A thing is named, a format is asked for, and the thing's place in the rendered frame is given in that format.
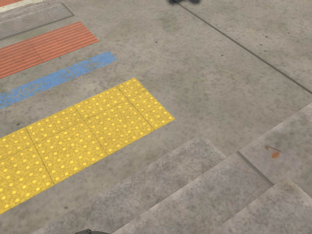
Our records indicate stairs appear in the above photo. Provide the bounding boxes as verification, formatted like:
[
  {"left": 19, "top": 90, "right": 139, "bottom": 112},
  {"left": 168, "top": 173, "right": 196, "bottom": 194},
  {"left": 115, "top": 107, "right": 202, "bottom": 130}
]
[
  {"left": 32, "top": 133, "right": 312, "bottom": 234},
  {"left": 0, "top": 3, "right": 56, "bottom": 22}
]

